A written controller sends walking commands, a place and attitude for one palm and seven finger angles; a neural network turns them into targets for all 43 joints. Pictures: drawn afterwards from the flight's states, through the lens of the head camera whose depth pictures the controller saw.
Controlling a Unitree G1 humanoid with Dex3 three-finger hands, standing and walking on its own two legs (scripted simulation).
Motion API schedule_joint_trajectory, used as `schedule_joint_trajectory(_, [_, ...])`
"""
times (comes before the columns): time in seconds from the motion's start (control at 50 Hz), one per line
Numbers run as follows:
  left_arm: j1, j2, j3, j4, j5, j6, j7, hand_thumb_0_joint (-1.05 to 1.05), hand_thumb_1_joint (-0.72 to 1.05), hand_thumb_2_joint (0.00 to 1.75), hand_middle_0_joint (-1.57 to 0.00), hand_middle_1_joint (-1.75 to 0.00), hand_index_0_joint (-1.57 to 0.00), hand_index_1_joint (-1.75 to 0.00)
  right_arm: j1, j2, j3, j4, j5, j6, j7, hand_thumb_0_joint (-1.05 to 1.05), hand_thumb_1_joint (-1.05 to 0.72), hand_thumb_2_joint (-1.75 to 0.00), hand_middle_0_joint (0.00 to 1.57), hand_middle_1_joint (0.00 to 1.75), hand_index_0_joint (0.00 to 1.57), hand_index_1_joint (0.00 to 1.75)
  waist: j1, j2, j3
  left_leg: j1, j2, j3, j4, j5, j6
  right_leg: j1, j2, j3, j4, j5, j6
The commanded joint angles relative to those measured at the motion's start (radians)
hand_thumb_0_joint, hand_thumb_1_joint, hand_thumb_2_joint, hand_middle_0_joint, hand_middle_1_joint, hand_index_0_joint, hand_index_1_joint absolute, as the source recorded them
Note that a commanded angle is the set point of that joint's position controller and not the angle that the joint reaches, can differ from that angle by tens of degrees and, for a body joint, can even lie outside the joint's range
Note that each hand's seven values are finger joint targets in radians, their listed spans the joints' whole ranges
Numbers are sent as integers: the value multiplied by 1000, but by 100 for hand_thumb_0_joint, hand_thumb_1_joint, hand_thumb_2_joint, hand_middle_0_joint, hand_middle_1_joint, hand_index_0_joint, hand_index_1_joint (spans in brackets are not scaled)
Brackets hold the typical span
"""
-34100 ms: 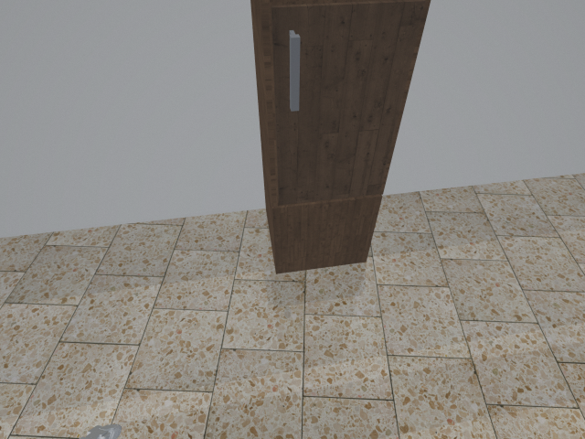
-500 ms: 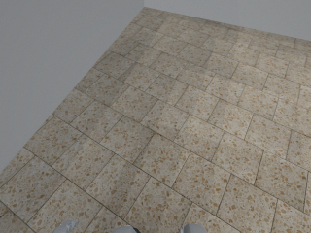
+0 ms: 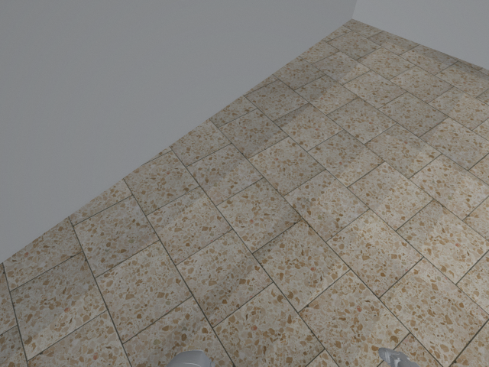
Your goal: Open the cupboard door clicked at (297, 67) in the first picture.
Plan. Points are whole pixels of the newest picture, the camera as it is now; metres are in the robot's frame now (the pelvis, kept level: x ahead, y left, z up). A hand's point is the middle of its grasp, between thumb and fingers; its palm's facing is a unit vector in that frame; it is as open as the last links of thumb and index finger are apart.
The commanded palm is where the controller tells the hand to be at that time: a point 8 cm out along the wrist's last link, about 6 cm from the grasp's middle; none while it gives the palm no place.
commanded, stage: turn to face it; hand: left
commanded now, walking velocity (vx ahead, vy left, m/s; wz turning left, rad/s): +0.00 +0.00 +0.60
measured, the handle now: out of the picture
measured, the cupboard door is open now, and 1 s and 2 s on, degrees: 47 47 47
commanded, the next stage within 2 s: none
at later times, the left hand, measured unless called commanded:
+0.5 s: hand out of the picture +0.05 +0.19 -0.15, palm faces +0.28 -0.91 -0.30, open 7.4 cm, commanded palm none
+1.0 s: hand out of the picture -0.02 +0.22 -0.16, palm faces +0.57 -0.78 -0.25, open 7.4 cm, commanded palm none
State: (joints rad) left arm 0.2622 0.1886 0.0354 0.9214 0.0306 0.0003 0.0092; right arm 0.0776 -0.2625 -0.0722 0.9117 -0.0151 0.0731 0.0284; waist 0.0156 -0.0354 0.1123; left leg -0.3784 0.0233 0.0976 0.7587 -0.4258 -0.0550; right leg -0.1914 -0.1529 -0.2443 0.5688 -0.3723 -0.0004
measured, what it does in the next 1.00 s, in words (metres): steps on the spot, turning left: left foot, then right foot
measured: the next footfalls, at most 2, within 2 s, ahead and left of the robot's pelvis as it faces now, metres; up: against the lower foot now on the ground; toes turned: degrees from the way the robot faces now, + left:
left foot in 0.06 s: +0.04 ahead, +0.13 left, +0.00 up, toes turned +8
right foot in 0.38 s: +0.08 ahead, -0.15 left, +0.00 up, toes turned +10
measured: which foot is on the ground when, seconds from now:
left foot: up 0.00-0.04, down 0.06-0.38, up 0.40-0.72, down 0.74-1.00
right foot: down 0.00-0.06, up 0.08-0.36, down 0.38-0.74, up 0.76-1.00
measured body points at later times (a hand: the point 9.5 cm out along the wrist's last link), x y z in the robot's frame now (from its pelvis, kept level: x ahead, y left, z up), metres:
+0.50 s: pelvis +0.01 -0.04 +0.00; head +0.06 -0.05 +0.44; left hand +0.03 +0.24 -0.13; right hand +0.16 -0.27 -0.16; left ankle -0.04 +0.09 -0.66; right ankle +0.04 -0.15 -0.74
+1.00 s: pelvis +0.02 -0.02 +0.00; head +0.05 +0.02 +0.45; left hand -0.05 +0.26 -0.14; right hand +0.23 -0.18 -0.13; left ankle -0.02 +0.08 -0.74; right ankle +0.10 -0.16 -0.68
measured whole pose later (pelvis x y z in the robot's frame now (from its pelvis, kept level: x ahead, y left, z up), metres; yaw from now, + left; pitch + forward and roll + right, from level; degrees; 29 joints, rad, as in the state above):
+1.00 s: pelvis +0.02 -0.02 +0.00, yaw +34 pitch +1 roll -1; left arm 0.15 0.26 0.08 0.89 0.02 0.05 0.00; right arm 0.17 -0.22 -0.05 0.91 -0.03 0.03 0.00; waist -0.01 -0.01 0.08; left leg -0.31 -0.02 -0.03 0.51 -0.23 0.03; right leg -0.46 -0.08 -0.01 0.97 -0.42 0.09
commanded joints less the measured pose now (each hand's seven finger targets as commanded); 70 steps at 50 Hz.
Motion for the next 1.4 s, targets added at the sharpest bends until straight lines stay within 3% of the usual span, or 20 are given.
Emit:
schedule_joint_trajectory(0.0, [9, 236, 73, -59, -14, -15, 11, 0, 90, 90, -20, -30, -20, -30, 74, -77, -16, -69, 0, -45, -3, 0, -90, -90, 20, 30, 20, 30, -54, -106, -210, 223, -22, 29, -307, 239, 36, 62, -184, 80, 128, 757, -17])
schedule_joint_trajectory(0.04, [-61, 127, 43, -131, -25, -7, 1, 0, 90, 90, -20, -30, -20, -30, 226, -269, -65, -41, -5, -55, -20, 0, -90, -90, 20, 30, 20, 30, -139, 350, -292, 516, 408, -518, -349, 985, 275, -404, 29, 87, 552, -281, 99])
schedule_joint_trajectory(0.06, [-101, 158, 47, -150, -15, 11, 11, 0, 90, 90, -20, -30, -20, -30, 247, -267, -59, -22, 1, -47, -25, 0, -90, -90, 20, 30, 20, 30, -129, 232, -288, 487, 432, -450, -322, 995, 327, -431, 16, 216, 620, -291, 80])
schedule_joint_trajectory(0.18, [-64, 140, 59, -92, -11, 37, -5, 0, 90, 90, -20, -30, -20, -30, 21, -178, -35, -90, -11, -53, -40, 0, -90, -90, 20, 30, 20, 30, -18, 203, -109, 119, 204, -297, -422, 371, 197, -288, 55, 229, 469, -63, 83])
schedule_joint_trajectory(0.32, [20, 138, 63, -88, -14, 12, -2, 0, 90, 90, -20, -30, -20, -30, -6, -176, -50, -102, -7, -39, -30, 0, -90, -90, 20, 30, 20, 30, 25, 177, -134, -43, 129, -352, -318, 238, 150, 36, 133, 176, -26, 98, 68])
schedule_joint_trajectory(0.34, [56, 188, 75, -86, -7, 2, 6, 0, 90, 90, -20, -30, -20, -30, -6, -134, -46, -112, 2, -39, -27, 0, -90, -90, 20, 30, 20, 30, 46, 51, -147, -135, 58, -295, -202, 156, 102, 139, 38, 270, -177, 81, 45])
schedule_joint_trajectory(0.36, [76, 287, 94, -90, 8, -9, 17, 0, 90, 90, -20, -30, -20, -30, 12, -56, -33, -132, 7, -41, -22, 0, -90, -90, 20, 30, 20, 30, 58, -280, -164, -276, -87, -118, 71, -78, 20, 206, -245, 581, -306, 99, -52])
schedule_joint_trajectory(0.38, [59, 313, 89, -104, 0, -5, 22, 0, 90, 90, -20, -30, -20, -30, -20, -90, -40, -142, 4, -39, -17, 0, -90, -90, 20, 30, 20, 30, 69, -293, -156, -233, -55, -136, 320, -205, 19, 70, -372, 637, -331, 167, -139])
schedule_joint_trajectory(0.48, [-85, 183, 51, -134, -5, -8, 24, 0, 90, 90, -20, -30, -20, -30, 38, -50, -28, -78, 3, -18, 3, 0, -90, -90, 20, 30, 20, 30, -28, -202, -116, -200, 14, -88, 414, -13, -15, 42, -171, 250, -222, 475, -89])
schedule_joint_trajectory(0.58, [18, 226, 66, -90, 1, -12, 23, 0, 90, 90, -20, -30, -20, -30, -30, -10, -5, -86, 9, -31, 8, 0, -90, -90, 20, 30, 20, 30, 34, -167, -144, -101, -8, 8, 52, -34, -14, 172, -197, 176, -131, 696, -94])
schedule_joint_trajectory(0.66, [-5, 243, 79, -86, -7, -6, 14, 0, 90, 90, -20, -30, -20, -30, 49, -42, -9, -74, 6, -41, 3, 0, -90, -90, 20, 30, 20, 30, -10, -171, -163, 81, -22, 34, -191, 116, 12, 89, -202, 114, -22, 620, -46])
schedule_joint_trajectory(0.68, [-25, 230, 76, -90, -13, -3, 10, 0, 90, 90, -20, -30, -20, -30, 109, -76, -19, -59, 4, -47, 3, 0, -90, -90, 20, 30, 20, 30, -49, -79, -191, 216, -2, -5, -309, 247, 25, 1, -184, 83, 91, 531, -6])
schedule_joint_trajectory(0.72, [-99, 112, 45, -166, -22, 11, 5, 0, 90, 90, -20, -30, -20, -30, 260, -267, -68, -33, -5, -55, -19, 0, -90, -90, 20, 30, 20, 30, -133, 370, -248, 423, 404, -544, -389, 883, 267, -411, 33, 106, 514, -326, 106])
schedule_joint_trajectory(0.76, [-152, 143, 53, -162, -10, 25, 13, 0, 90, 90, -20, -30, -20, -30, 240, -221, -52, -27, -8, -56, -31, 0, -90, -90, 20, 30, 20, 30, -113, 219, -233, 334, 348, -435, -390, 645, 279, -414, 18, 230, 618, -212, 75])
schedule_joint_trajectory(0.84, [-102, 133, 58, -102, -10, 35, -4, 0, 90, 90, -20, -30, -20, -30, 91, -159, -32, -65, -9, -63, -44, 0, -90, -90, 20, 30, 20, 30, -34, 197, -132, 189, 209, -330, -426, 466, 197, -370, 40, 248, 565, -30, 86])
schedule_joint_trajectory(1.06, [-46, 127, 55, -105, -21, 15, 6, 0, 90, 90, -20, -30, -20, -30, 62, -166, -52, -76, -8, -44, -35, 0, -90, -90, 20, 30, 20, 30, -3, 203, -168, 66, 140, -426, -336, 422, 176, -23, 146, 206, -5, 66, 63])
schedule_joint_trajectory(1.08, [2, 155, 63, -97, -19, 5, 11, 0, 90, 90, -20, -30, -20, -30, 44, -147, -50, -86, 0, -44, -32, 0, -90, -90, 20, 30, 20, 30, 27, 138, -181, -10, 101, -403, -278, 357, 138, 100, 117, 229, -144, 148, 57])
schedule_joint_trajectory(1.12, [24, 294, 86, -103, 2, -6, 25, 0, 90, 90, -20, -30, -20, -30, 39, -55, -37, -119, 8, -46, -23, 0, -90, -90, 20, 30, 20, 30, 51, -294, -163, -262, -114, -131, 172, -179, 10, 180, -329, 650, -337, 196, -119])
schedule_joint_trajectory(1.22, [-112, 164, 44, -130, -13, -11, 26, 0, 90, 90, -20, -30, -20, -30, 66, -57, -33, -58, -1, -16, -1, 0, -90, -90, 20, 30, 20, 30, -40, -192, -93, -224, 3, -112, 440, 2, -17, 61, -157, 265, -227, 536, -103])
schedule_joint_trajectory(1.38, [17, 231, 74, -77, 2, -10, 21, 0, 90, 90, -20, -30, -20, -30, -30, -13, -7, -86, 8, -34, 8, 0, -90, -90, 20, 30, 20, 30, 32, -192, -138, -64, -16, 15, -30, -21, -5, 176, -204, 170, -102, 718, -96])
